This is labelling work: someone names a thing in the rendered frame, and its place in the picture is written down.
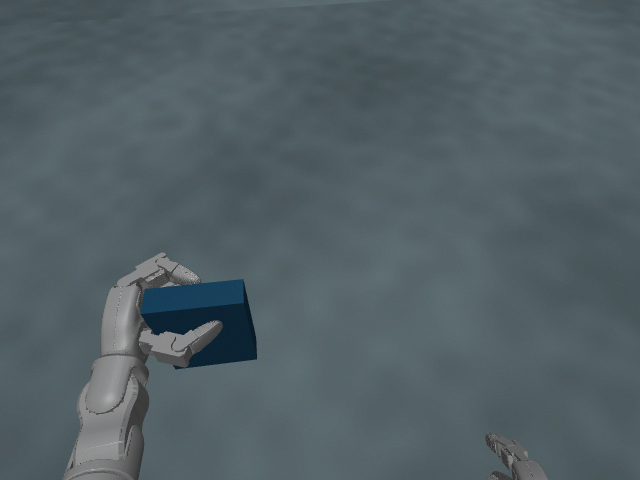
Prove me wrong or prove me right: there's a left robot arm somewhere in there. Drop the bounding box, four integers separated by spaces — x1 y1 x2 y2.
62 354 149 480

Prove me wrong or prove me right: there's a right robot hand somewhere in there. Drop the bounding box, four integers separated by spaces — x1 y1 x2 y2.
485 433 549 480

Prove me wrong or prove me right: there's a left robot hand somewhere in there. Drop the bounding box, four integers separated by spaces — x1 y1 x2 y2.
100 253 223 368

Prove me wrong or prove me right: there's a carton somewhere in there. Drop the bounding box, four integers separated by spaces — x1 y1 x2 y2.
141 279 257 369

